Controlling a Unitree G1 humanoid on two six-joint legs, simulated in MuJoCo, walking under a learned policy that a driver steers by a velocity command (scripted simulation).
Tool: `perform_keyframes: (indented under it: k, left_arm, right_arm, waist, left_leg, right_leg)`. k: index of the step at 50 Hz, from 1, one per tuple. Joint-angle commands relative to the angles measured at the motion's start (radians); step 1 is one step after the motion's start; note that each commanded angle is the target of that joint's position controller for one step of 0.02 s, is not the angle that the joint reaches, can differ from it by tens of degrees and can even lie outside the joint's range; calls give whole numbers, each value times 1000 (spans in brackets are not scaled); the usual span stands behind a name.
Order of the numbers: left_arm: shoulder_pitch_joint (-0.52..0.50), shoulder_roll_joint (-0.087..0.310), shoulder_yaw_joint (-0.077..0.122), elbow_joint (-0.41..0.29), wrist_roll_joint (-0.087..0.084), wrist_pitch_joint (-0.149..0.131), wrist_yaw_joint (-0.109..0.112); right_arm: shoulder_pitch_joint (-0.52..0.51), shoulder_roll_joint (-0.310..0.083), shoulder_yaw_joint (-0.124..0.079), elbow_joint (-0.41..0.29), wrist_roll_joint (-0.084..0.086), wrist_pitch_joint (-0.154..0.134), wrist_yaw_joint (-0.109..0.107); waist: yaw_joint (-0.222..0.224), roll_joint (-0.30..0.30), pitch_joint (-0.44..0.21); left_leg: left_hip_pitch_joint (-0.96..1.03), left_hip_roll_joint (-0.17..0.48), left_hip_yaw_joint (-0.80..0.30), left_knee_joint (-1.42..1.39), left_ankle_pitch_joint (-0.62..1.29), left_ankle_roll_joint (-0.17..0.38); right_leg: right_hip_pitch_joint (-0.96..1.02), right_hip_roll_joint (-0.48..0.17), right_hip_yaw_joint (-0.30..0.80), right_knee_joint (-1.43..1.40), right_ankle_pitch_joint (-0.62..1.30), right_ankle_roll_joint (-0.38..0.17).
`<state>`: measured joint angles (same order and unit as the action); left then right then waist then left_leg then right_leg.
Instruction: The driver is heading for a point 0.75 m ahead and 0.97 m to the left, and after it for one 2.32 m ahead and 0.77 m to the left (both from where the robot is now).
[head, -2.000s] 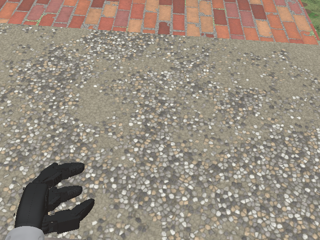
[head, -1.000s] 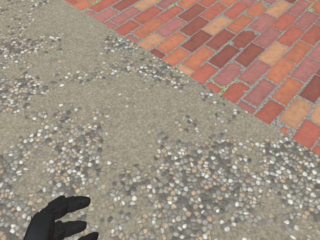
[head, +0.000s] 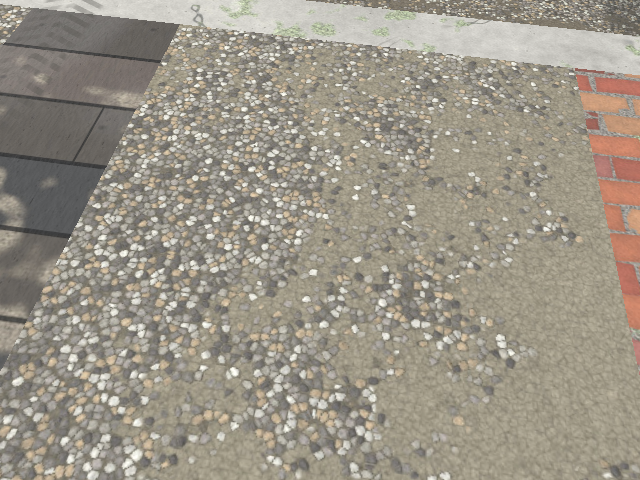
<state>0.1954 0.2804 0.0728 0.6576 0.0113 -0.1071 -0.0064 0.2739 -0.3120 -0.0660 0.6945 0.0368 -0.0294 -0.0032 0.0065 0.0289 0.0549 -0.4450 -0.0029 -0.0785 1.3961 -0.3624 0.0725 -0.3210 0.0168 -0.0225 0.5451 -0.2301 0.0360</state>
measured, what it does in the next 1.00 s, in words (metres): walks ahead, turning left: left foot, then right foot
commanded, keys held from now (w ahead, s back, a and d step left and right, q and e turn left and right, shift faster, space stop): w+q+shift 0.92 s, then e+shift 0.08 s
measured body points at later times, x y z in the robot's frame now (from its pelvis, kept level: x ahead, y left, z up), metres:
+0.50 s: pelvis +0.41 +0.10 +0.00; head +0.43 +0.12 +0.45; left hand +0.48 +0.41 -0.07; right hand +0.59 -0.13 -0.10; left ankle +0.41 +0.13 -0.72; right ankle +0.49 -0.11 -0.62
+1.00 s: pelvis +0.81 +0.29 +0.01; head +0.81 +0.32 +0.46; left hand +0.57 +0.46 -0.12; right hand +1.15 +0.32 -0.05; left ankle +0.75 +0.40 -0.64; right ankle +0.89 +0.16 -0.72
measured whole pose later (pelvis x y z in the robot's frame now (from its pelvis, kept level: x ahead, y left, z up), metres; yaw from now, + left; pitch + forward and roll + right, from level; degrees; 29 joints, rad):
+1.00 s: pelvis +0.81 +0.29 +0.01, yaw +57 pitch +0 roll -4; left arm 0.40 0.32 0.09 0.80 0.00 -0.09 -0.01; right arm 0.11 -0.34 -0.07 0.61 0.03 -0.02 0.01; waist 0.09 0.03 0.06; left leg -0.69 0.07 -0.03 1.20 -0.33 0.06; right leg -0.08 0.02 -0.11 0.38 -0.29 0.03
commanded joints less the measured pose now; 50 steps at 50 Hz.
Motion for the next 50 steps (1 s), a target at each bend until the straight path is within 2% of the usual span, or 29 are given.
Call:
perform_keyframes:
  k: [1, 3, 6, 10, 12, 14, 15, 16, 17, 18, 19, 20, 21, 22, 25, 28, 30, 35, 37, 38, 39, 40, 41, 42, 43, 44, 46, 47, 50]
  left_arm:
    - [78, 43, 13, 10, -1, -11, -1]
    - [69, 45, 13, 44, -22, -12, -5]
    - [39, 105, 24, 57, -8, -13, 4]
    - [111, 165, 29, 94, -5, -9, 13]
    - [130, 214, 34, 104, -4, 1, 15]
    - [147, 281, 47, 105, -8, 22, 25]
    - [116, 301, 53, 90, -10, 33, 26]
    - [49, 296, 53, 58, -19, 34, 27]
    - [36, 200, 27, 50, -20, 18, 27]
    - [154, 31, -28, -31, -7, -28, 14]
    - [62, 134, -23, -81, -36, -78, 5]
    - [-52, 163, -17, -105, -63, -93, 7]
    - [-68, 140, -22, -100, -54, -94, 13]
    - [-37, 124, -22, -77, -32, -81, 16]
    - [-6, 130, -11, -62, -4, -31, 7]
    - [-208, 59, -33, -133, 18, -25, 3]
    - [-289, 25, -39, -165, 6, -28, -7]
    - [-318, 128, 12, -194, -53, -40, -6]
    - [-45, 189, 57, -145, -62, -41, 5]
    - [228, 210, 61, -108, -59, -27, 20]
    - [273, 310, 67, -75, -3, -28, 2]
    - [228, 225, 57, -90, -4, -26, -14]
    - [166, 139, 40, -101, -14, -15, -2]
    - [136, 128, 33, -78, -4, -1, 3]
    - [126, 126, 32, -51, 8, 6, 5]
    - [102, 108, 24, -30, 18, 1, 9]
    - [82, 49, 9, 11, -5, -6, 0]
    - [84, 30, 1, 33, -15, -9, -6]
    - [54, 111, 10, 65, -16, -14, -11]
  right_arm:
    - [-80, -19, -3, -137, 14, 0, 16]
    - [-107, 9, 9, -162, 15, 16, 22]
    - [-142, -5, 15, -179, 4, 13, 33]
    - [-294, -21, 17, -209, -3, -2, 61]
    - [-316, -40, 9, -216, -1, -11, 74]
    - [-229, -97, -22, -207, 13, -7, 74]
    - [-72, -148, -50, -173, 21, 2, 71]
    - [194, -225, -93, -96, 16, 14, 63]
    - [316, -252, -107, -29, 25, 26, 43]
    - [194, -311, -91, -81, -3, 7, 45]
    - [202, -240, -80, -114, -20, -17, 46]
    - [195, -200, -71, -101, -29, -40, 46]
    - [141, -174, -61, -94, -29, -58, 51]
    - [71, -150, -52, -98, -31, -68, 50]
    - [-2, -93, -31, -94, -17, -65, 25]
    - [31, -90, -29, -62, -7, -56, -10]
    - [66, -111, -39, -39, -6, -46, -16]
    - [123, -99, -49, 10, 13, -39, -26]
    - [86, -106, -50, 3, -16, -25, -17]
    - [37, -56, -25, -32, -50, -23, -4]
    - [287, 99, 19, -72, 9, -33, 5]
    - [241, 2, 24, -57, 54, -28, -5]
    - [85, -81, 6, -66, 33, -21, -9]
    - [-4, -101, -2, -79, 5, -19, -8]
    - [-77, -90, -3, -105, -19, -23, -2]
    - [-75, -70, -5, -115, -8, -17, 8]
    - [-76, -27, 0, -127, 19, 6, 13]
    - [-106, 1, 10, -140, 13, 11, 13]
    - [-157, 35, 31, -172, -21, -11, 19]
  waist:
    - [33, -115, -44]
    - [9, -106, 4]
    - [-14, -78, 54]
    - [42, -12, 108]
    - [25, -45, 87]
    - [-59, -155, -1]
    - [-153, -196, -82]
    - [-283, -172, -191]
    - [-292, 12, -166]
    - [-73, 344, -273]
    - [-140, 221, -418]
    - [-133, 75, -254]
    - [-68, -85, -141]
    - [-6, -123, -87]
    - [60, -59, 10]
    - [-8, -41, 73]
    - [-60, -12, 56]
    - [-69, 76, 18]
    - [92, 95, -157]
    - [219, 81, -358]
    - [52, -485, -575]
    - [82, -500, -501]
    - [127, -335, -310]
    - [121, -141, -198]
    - [106, -66, -113]
    - [64, -89, -70]
    - [31, -127, -32]
    - [24, -102, 12]
    - [-23, -66, 77]
  left_leg:
    - [-328, 150, -47, -22, 29, 10]
    - [-385, 182, -37, -58, 45, 7]
    - [-407, 190, -18, -163, 209, -18]
    - [-341, 140, 108, -440, 406, 11]
    - [-193, 55, 210, -558, 400, 47]
    - [-39, -37, 276, -556, 278, 75]
    - [137, -68, 278, -548, 208, 102]
    - [486, -76, 225, -636, 237, 156]
    - [749, -7, 56, -733, 274, 202]
    - [934, 162, -496, -852, 112, 372]
    - [967, 255, -805, -1083, -243, 420]
    - [820, 254, -804, -1166, -266, 358]
    - [623, 229, -726, -1174, -189, 320]
    - [458, 181, -615, -1154, -87, 297]
    - [185, 72, -407, -1183, 69, 278]
    - [7, -22, -261, -1182, 216, 234]
    - [-61, -45, -242, -1174, 151, 184]
    - [215, 32, -386, -1032, 169, 132]
    - [274, 4, -345, -731, 507, 75]
    - [90, -15, -298, -397, 446, 39]
    - [-239, -144, -209, 7, -232, -6]
    - [-386, -24, -148, 117, -122, -7]
    - [-430, 8, -86, 128, -34, -13]
    - [-398, 43, -55, 93, 9, -14]
    - [-362, 77, -45, 37, 26, -8]
    - [-312, 117, -58, -5, 44, -4]
    - [-312, 155, -44, -45, 19, 7]
    - [-313, 158, -46, -85, 5, 5]
    - [-246, 96, -22, -360, 96, -26]
  right_leg:
    - [290, -275, 319, -300, -44, -155]
    - [253, -289, 222, -333, 44, -162]
    - [208, -282, 58, -392, 159, -158]
    - [268, -237, -131, -436, 312, -109]
    - [313, -224, -206, -380, 738, -83]
    - [399, -255, -222, -182, 1273, -80]
    - [375, -273, -218, 18, 1418, -89]
    - [211, -259, -197, 316, 1374, -86]
    - [-84, -111, -179, 737, 406, -40]
    - [-446, 47, -10, 1078, -350, -25]
    - [-555, 22, 181, 1069, -259, -65]
    - [-587, -12, 174, 983, -194, -84]
    - [-530, -50, 178, 873, -138, -83]
    - [-432, -83, 185, 792, -106, -64]
    - [-301, -118, 163, 594, -79, 1]
    - [-200, -65, 76, 290, 173, 41]
    - [-61, -15, 46, 105, 340, 47]
    - [-25, -15, 136, -63, 297, 37]
    - [244, -17, 99, -18, 186, -4]
    - [618, -142, 196, 125, 31, -34]
    - [953, -445, 845, -122, -379, -221]
    - [888, -467, 1042, -255, -748, -230]
    - [731, -411, 849, -274, -652, -191]
    - [581, -363, 665, -266, -422, -165]
    - [448, -326, 523, -263, -221, -158]
    - [352, -304, 425, -275, -115, -156]
    - [291, -281, 289, -308, -26, -151]
    - [237, -275, 249, -319, 93, -166]
    - [119, -270, 128, -354, 536, -205]
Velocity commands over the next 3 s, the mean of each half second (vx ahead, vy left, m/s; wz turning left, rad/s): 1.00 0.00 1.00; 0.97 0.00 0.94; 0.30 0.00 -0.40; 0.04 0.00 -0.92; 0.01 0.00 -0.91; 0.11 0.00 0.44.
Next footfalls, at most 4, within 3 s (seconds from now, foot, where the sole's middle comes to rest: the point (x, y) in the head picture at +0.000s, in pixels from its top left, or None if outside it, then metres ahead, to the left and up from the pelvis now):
0.34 left None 0.45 0.14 -0.76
0.76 right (246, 286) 0.92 0.19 -0.76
1.16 left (64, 287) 0.90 0.63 -0.76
1.60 right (152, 231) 1.09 0.45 -0.76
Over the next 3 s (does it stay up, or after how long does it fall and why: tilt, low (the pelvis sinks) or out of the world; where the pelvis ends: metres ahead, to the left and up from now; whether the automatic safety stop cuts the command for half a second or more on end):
stays up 1.06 0.54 0.00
